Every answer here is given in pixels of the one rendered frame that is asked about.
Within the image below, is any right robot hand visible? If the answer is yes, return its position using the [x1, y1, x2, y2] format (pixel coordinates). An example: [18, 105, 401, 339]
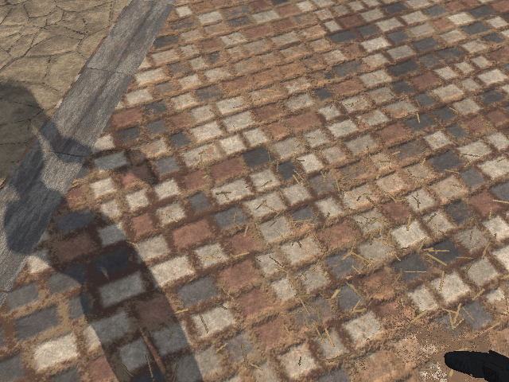
[444, 350, 509, 382]

